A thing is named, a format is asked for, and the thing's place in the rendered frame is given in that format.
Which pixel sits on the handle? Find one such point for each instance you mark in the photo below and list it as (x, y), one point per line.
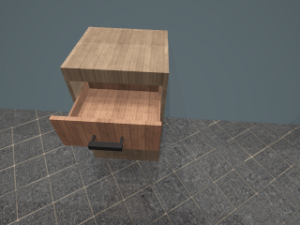
(106, 146)

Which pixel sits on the cabinet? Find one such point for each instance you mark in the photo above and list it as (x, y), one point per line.
(120, 55)

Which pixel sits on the drawer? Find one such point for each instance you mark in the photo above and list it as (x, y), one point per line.
(111, 111)

